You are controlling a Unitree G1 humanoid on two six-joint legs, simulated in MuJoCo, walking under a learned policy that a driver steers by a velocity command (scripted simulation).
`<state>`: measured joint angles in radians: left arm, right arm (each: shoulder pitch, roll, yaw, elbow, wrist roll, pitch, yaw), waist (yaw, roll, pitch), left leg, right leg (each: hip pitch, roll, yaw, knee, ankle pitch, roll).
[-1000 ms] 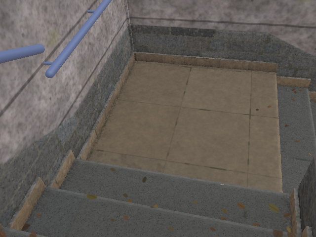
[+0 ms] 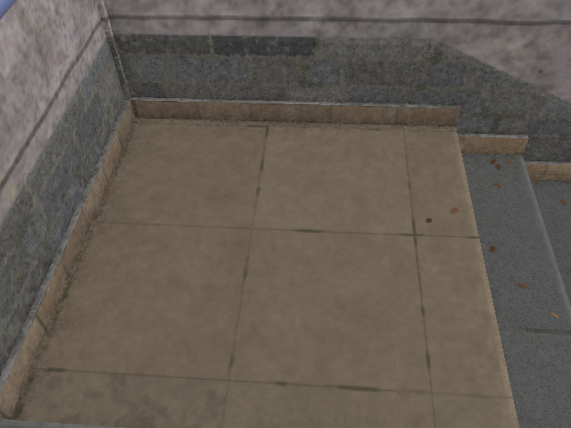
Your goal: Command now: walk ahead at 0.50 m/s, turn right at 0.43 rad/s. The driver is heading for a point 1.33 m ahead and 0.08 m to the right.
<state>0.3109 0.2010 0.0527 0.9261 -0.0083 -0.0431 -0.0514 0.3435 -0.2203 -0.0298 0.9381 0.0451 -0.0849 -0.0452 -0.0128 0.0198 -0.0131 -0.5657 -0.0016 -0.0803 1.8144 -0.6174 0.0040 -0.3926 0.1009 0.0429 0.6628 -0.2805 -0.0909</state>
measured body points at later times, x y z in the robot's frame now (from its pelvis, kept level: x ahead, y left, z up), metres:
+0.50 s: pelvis +0.31 +0.05 -0.15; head +0.31 +0.06 +0.30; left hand +0.35 +0.30 -0.29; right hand +0.38 -0.21 -0.26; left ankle +0.36 +0.13 -0.88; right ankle +0.13 -0.08 -0.62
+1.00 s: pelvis +0.61 -0.04 -0.25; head +0.64 -0.04 +0.20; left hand +0.94 +0.06 -0.28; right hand +0.42 -0.23 -0.37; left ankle +0.36 +0.14 -0.87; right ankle +0.74 -0.17 -0.98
